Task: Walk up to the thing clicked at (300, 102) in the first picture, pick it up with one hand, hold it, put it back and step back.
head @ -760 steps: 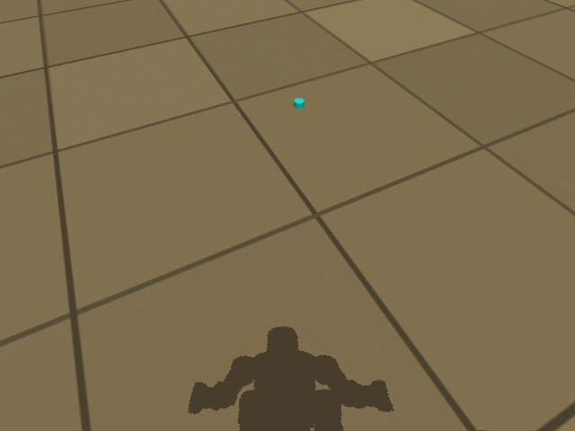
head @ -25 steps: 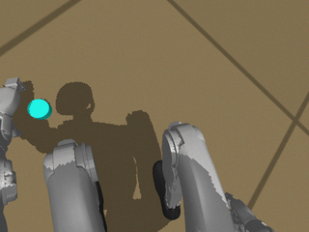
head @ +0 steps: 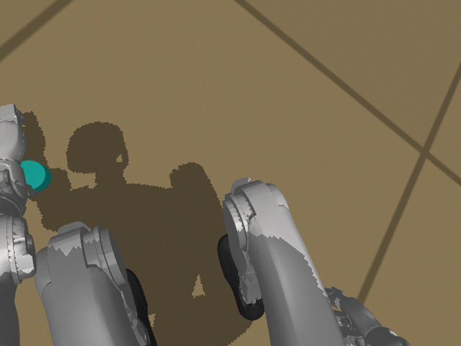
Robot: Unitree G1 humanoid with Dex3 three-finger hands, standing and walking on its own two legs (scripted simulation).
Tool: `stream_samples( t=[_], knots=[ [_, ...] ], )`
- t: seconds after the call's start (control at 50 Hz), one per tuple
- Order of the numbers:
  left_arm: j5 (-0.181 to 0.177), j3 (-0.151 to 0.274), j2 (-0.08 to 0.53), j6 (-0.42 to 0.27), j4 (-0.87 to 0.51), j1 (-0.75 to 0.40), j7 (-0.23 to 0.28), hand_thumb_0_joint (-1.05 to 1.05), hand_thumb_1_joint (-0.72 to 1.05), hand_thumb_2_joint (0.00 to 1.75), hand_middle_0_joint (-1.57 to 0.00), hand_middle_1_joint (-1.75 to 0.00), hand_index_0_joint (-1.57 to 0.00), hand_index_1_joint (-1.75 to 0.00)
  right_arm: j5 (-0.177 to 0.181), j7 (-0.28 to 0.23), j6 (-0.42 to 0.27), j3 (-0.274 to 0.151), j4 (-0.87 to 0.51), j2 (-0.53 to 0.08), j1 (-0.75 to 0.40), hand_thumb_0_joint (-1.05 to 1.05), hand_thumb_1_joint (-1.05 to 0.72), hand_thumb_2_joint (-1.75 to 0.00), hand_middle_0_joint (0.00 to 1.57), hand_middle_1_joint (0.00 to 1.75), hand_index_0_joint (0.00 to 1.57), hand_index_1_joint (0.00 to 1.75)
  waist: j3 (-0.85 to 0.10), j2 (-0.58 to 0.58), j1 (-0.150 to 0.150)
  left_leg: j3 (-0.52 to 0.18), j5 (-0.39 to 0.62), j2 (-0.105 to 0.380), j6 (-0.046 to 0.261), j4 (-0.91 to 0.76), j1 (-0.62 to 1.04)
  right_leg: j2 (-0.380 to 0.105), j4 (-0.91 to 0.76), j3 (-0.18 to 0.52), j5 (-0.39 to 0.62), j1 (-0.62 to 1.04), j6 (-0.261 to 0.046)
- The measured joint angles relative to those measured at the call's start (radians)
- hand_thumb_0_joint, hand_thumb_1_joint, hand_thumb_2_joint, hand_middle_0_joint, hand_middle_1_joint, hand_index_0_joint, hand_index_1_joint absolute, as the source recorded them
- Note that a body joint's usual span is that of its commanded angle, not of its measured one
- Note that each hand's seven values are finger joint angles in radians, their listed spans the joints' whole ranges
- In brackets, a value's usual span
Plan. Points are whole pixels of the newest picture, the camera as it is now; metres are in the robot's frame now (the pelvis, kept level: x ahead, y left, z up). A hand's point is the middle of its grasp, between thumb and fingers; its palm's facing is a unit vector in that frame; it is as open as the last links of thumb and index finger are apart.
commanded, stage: close in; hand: left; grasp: from above
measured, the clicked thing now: (31, 176) +0.44 +0.30 -0.29
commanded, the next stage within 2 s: rest palm in 0.06 s
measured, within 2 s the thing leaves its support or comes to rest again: neither
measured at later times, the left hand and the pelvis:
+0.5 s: hand (34, 185) +0.41 +0.28 -0.24, palm faces -0.41 -0.09 -0.91, open 14.2 cm; pelvis +0.01 +0.01 -0.01, yaw -2 degrees
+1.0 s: hand (34, 184) +0.42 +0.29 -0.27, palm faces -0.50 -0.19 -0.85, open 14.4 cm; pelvis +0.01 +0.01 -0.01, yaw -4 degrees
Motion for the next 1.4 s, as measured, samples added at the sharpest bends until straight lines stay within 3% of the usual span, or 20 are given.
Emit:
stream_samples(
  t=[0.1,0.16,0.22,0.28,0.34,0.42,0.48,0.56,0.64,0.72,0.76,0.8,0.88,0.96,1.06,1.18,1.28,1.4],
  knots=[
    [-0.057,0.011,0.036,-0.030,-0.023,0.041,-0.084,0.00,-0.51,0.97,-0.08,-1.04,-0.10,-1.01,-0.001,0.001,-0.001,0.003,-0.003,0.002,0.006,0.00,-0.90,-0.89,0.20,0.30,0.20,0.30,0.031,-0.012,0.017,0.002,0.001,-0.004,0.001,0.010,0.007,-0.003,0.013,0.003,-0.004,0.009,0.002],
    [-0.059,-0.016,0.056,-0.075,-0.041,0.058,-0.125,0.00,-0.52,0.96,-0.08,-1.05,-0.10,-1.02,-0.002,-0.004,-0.004,0.001,-0.004,0.006,0.009,0.00,-0.90,-0.89,0.20,0.30,0.20,0.30,0.040,-0.029,0.031,-0.004,0.002,-0.012,-0.004,0.018,0.004,-0.008,0.019,-0.002,-0.008,0.013,0.001],
    [-0.037,-0.055,0.065,-0.137,-0.071,0.072,-0.127,0.00,-0.52,0.96,-0.08,-1.05,-0.10,-1.02,-0.006,-0.009,-0.006,0.004,0.001,0.007,0.005,0.00,-0.90,-0.89,0.20,0.30,0.20,0.30,0.049,-0.050,0.044,-0.015,-0.002,-0.018,-0.006,0.030,0.005,-0.010,0.024,-0.011,-0.015,0.024,0.001],
    [0.003,-0.066,0.063,-0.194,-0.082,0.084,-0.084,0.00,-0.52,0.96,-0.08,-1.05,-0.09,-1.02,-0.015,-0.007,-0.007,0.014,0.007,0.007,-0.007,0.00,-0.90,-0.89,0.20,0.30,0.20,0.30,0.051,-0.070,0.045,-0.026,-0.010,-0.023,-0.007,0.043,0.010,-0.012,0.029,-0.020,-0.025,0.039,0.003],
    [0.052,-0.059,0.057,-0.219,-0.044,0.087,-0.008,0.00,-0.51,0.96,-0.08,-1.03,-0.09,-1.01,-0.029,-0.003,-0.013,0.023,0.009,0.007,-0.024,0.00,-0.90,-0.89,0.20,0.30,0.20,0.30,0.044,-0.084,0.033,-0.035,-0.020,-0.026,-0.006,0.057,0.011,-0.012,0.034,-0.027,-0.035,0.047,0.004],
    [0.121,-0.051,0.050,-0.203,0.012,0.088,0.101,0.00,-0.51,0.96,-0.07,-1.02,-0.08,-1.00,-0.059,0.011,-0.031,0.031,0.021,0.007,-0.056,0.00,-0.90,-0.89,0.20,0.30,0.20,0.30,0.036,-0.094,0.010,-0.042,-0.030,-0.025,-0.003,0.071,0.006,-0.008,0.040,-0.033,-0.042,0.048,0.006],
    [0.136,-0.055,0.042,-0.164,0.047,0.077,0.178,0.00,-0.50,0.97,-0.07,-1.01,-0.08,-0.99,-0.082,0.033,-0.048,0.036,0.034,0.006,-0.081,0.00,-0.90,-0.89,0.20,0.30,0.20,0.30,0.037,-0.096,-0.004,-0.044,-0.030,-0.025,-0.001,0.077,-0.002,-0.006,0.043,-0.033,-0.040,0.041,0.010],
    [0.123,-0.066,0.046,-0.107,0.100,0.044,0.233,0.00,-0.51,0.97,-0.07,-0.99,-0.08,-0.98,-0.098,0.067,-0.074,0.047,0.043,0.003,-0.103,0.00,-0.90,-0.89,0.20,0.30,0.20,0.30,0.046,-0.092,-0.018,-0.049,-0.027,-0.023,-0.002,0.083,-0.015,-0.002,0.046,-0.036,-0.033,0.027,0.014],
    [0.061,-0.054,0.071,-0.044,0.131,0.003,0.233,0.00,-0.52,0.96,-0.07,-0.99,-0.07,-0.98,-0.101,0.097,-0.108,0.059,0.038,-0.005,-0.103,0.00,-0.90,-0.89,0.20,0.30,0.20,0.30,0.066,-0.090,-0.027,-0.052,-0.026,-0.019,-0.005,0.087,-0.018,0.002,0.051,-0.038,-0.026,0.017,0.013],
    [-0.018,-0.023,0.099,-0.025,0.148,-0.026,0.164,0.00,-0.52,0.96,-0.07,-0.99,-0.07,-0.98,-0.092,0.111,-0.135,0.077,0.021,-0.017,-0.090,0.00,-0.90,-0.89,0.20,0.30,0.20,0.30,0.097,-0.082,-0.036,-0.055,-0.031,-0.013,-0.004,0.089,-0.014,0.009,0.051,-0.039,-0.022,0.013,0.015],
    [-0.035,0.012,0.123,-0.032,0.149,-0.023,0.121,0.00,-0.52,0.96,-0.07,-1.00,-0.07,-0.99,-0.086,0.108,-0.141,0.086,0.011,-0.019,-0.082,0.00,-0.90,-0.89,0.20,0.30,0.20,0.30,0.112,-0.080,-0.045,-0.058,-0.035,-0.010,-0.003,0.091,-0.011,0.012,0.049,-0.041,-0.022,0.015,0.016],
    [-0.049,0.014,0.141,-0.044,0.144,-0.013,0.080,0.00,-0.53,0.97,-0.07,-1.00,-0.07,-0.99,-0.084,0.102,-0.140,0.090,0.003,-0.019,-0.070,0.00,-0.90,-0.89,0.20,0.30,0.20,0.30,0.126,-0.081,-0.050,-0.060,-0.039,-0.008,-0.003,0.092,-0.006,0.014,0.049,-0.043,-0.023,0.020,0.017],
    [-0.052,0.012,0.164,-0.105,0.119,0.015,0.029,0.00,-0.54,0.97,-0.07,-1.01,-0.07,-1.00,-0.082,0.092,-0.125,0.114,0.001,-0.018,-0.049,0.00,-0.91,-0.90,0.20,0.30,0.20,0.30,0.147,-0.093,-0.048,-0.072,-0.048,-0.009,-0.008,0.096,0.011,0.015,0.045,-0.053,-0.028,0.038,0.014],
    [-0.021,0.007,0.177,-0.178,0.086,0.052,0.043,0.00,-0.55,0.98,-0.07,-1.00,-0.06,-1.01,-0.088,0.087,-0.107,0.138,-0.001,-0.015,-0.038,0.00,-0.91,-0.90,0.20,0.30,0.20,0.30,0.155,-0.113,-0.041,-0.088,-0.057,-0.010,-0.013,0.100,0.030,0.017,0.041,-0.065,-0.032,0.061,0.013],
    [0.044,-0.016,0.164,-0.212,0.071,0.088,0.126,0.00,-0.56,0.99,-0.07,-0.99,-0.06,-1.00,-0.107,0.088,-0.108,0.141,0.005,-0.021,-0.046,0.00,-0.90,-0.90,0.20,0.30,0.20,0.30,0.143,-0.124,-0.035,-0.100,-0.062,-0.013,-0.011,0.114,0.037,0.020,0.042,-0.074,-0.035,0.078,0.017],
    [0.085,-0.065,0.138,-0.160,0.109,0.084,0.243,0.00,-0.56,1.00,-0.08,-0.97,-0.05,-0.99,-0.118,0.098,-0.128,0.122,0.025,-0.022,-0.087,0.00,-0.90,-0.90,0.20,0.30,0.20,0.30,0.120,-0.127,-0.031,-0.103,-0.050,-0.012,0.001,0.115,0.027,0.024,0.032,-0.077,-0.022,0.079,0.026],
    [0.039,-0.089,0.131,-0.075,0.133,0.052,0.271,0.00,-0.56,1.00,-0.08,-0.96,-0.05,-0.98,-0.109,0.119,-0.162,0.107,0.023,-0.026,-0.099,0.00,-0.90,-0.90,0.20,0.30,0.20,0.30,0.102,-0.131,-0.033,-0.094,-0.039,-0.012,0.008,0.103,0.014,0.023,0.021,-0.072,-0.016,0.069,0.026],
    [-0.029,-0.051,0.160,-0.030,0.156,-0.004,0.183,0.00,-0.57,1.00,-0.07,-0.96,-0.05,-0.98,-0.088,0.136,-0.200,0.111,-0.001,-0.039,-0.097,0.00,-0.90,-0.90,0.20,0.30,0.20,0.30,0.120,-0.135,-0.048,-0.090,-0.038,-0.015,0.013,0.102,0.002,0.020,0.021,-0.068,-0.020,0.062,0.033]
  ],
)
